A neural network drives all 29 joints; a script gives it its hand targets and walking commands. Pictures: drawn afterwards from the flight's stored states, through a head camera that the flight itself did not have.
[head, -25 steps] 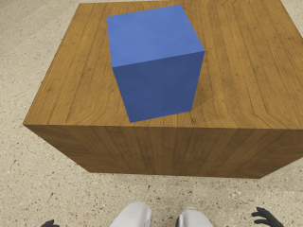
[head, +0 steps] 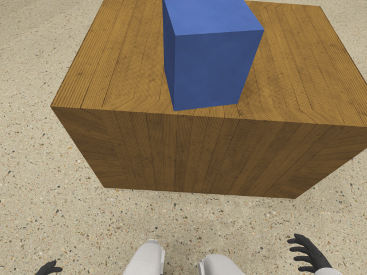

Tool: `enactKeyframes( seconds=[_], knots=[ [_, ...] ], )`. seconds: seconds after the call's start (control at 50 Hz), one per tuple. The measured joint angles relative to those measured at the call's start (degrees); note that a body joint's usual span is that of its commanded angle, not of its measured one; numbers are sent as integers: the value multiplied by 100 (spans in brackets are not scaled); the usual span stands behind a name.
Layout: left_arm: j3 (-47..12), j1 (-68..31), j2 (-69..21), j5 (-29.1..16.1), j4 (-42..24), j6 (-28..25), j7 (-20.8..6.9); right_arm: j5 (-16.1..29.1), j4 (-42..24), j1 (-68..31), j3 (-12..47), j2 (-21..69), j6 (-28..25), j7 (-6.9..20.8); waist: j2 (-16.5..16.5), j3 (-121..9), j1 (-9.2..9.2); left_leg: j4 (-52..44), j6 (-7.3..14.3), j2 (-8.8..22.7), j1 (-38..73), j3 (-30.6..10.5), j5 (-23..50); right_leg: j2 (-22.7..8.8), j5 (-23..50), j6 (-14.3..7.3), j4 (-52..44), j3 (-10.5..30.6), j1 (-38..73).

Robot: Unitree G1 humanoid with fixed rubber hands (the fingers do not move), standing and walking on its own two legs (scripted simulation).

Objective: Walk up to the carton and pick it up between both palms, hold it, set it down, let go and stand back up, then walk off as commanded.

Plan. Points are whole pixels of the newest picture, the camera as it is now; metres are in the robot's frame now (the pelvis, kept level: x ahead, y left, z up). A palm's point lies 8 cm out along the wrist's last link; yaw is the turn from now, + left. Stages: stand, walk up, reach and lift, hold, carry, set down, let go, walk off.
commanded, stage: walk off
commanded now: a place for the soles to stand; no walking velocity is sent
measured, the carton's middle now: (203, 53) +0.70 -0.01 +0.05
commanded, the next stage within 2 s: none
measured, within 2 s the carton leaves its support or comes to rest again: neither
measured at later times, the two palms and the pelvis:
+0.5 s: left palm out of the picture -0.04 +0.32 -0.07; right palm out of the picture +0.03 -0.31 -0.12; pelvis -0.08 -0.01 +0.00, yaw +0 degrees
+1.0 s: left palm out of the picture -0.09 +0.36 -0.12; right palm out of the picture -0.06 -0.25 -0.05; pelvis -0.17 +0.05 +0.01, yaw -3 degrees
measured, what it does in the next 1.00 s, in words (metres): walks backwards: right foot, then left foot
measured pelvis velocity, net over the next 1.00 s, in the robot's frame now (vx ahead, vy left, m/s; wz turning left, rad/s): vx -0.17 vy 0.05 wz -0.05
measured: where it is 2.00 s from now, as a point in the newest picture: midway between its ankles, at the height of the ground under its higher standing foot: outside the picture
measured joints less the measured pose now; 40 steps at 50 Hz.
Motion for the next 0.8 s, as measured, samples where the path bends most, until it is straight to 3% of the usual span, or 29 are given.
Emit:
enactKeyframes(
  seconds=[0.1, 0.14, 0.18, 0.22, 0.32, 0.52, 0.64, 0.68, 0.74, 0.8],
  knots=[
    [7, 258, 9, 0, 88, 1, -42, 0, -20, -353, 0, -118, 45, 0, 19, 54, 10, 53, 0, 47, -176, 128, 166, -344, -417, 0, -1878, -20, 784],
    [8, 298, -1, 0, 147, 1, -64, 0, -7, -348, 0, -172, 110, 0, 81, 159, 5, 383, 1, 3, -261, 54, -548, -337, -733, 34, -1936, -65, 835],
    [9, 364, -7, 0, 165, -1, -70, 0, 25, -165, -1, -205, 170, -13, 32, 158, 10, 1087, 1, -418, -274, -105, -1348, -489, -493, 34, -1928, -50, 834],
    [9, 383, -7, 0, 163, -1, -70, 0, 92, 26, -1, -292, 182, -13, 36, 60, 7, 1823, 0, -772, -272, -126, -1474, -647, -347, 34, -2027, -8, 787],
    [9, 283, -8, 0, 159, -101, -58, 0, 121, 491, 0, -536, 180, -13, 198, -254, 0, 2738, 0, -1138, -244, -140, -1428, -781, -109, 36, -2174, 19, 276],
    [7, 254, -9, 0, 163, -171, 0, 0, 117, 600, 0, -357, 124, -13, 231, 42, -1, 1995, 0, -722, -184, -145, -1621, -803, 136, 108, -2173, -2, 26],
    [11, 159, -10, 0, 165, -159, 0, 0, 222, 790, 0, -362, -40, -14, 145, -174, -4, 369, 23, -456, 232, -89, -736, -854, 163, 287, -2046, 47, -109],
    [12, 116, -10, 0, 167, -126, 0, 1, 289, 784, 1, -230, -65, -15, 19, -163, -11, 427, 86, -467, 234, -31, -714, -636, -158, 288, -1713, 322, -131],
    [12, 116, 4, 0, 165, -83, 0, 1, 287, 730, 0, -67, -121, -15, -18, -233, -9, 281, 124, -248, 232, -38, -587, -172, -326, 289, -831, 385, -252],
    [12, 117, 51, 0, 164, -83, 0, 0, 287, 632, -1, 29, -196, -21, -119, -238, -5, 12, 124, -111, 222, -33, -343, -25, -328, 289, -341, 393, -258]
  ],
)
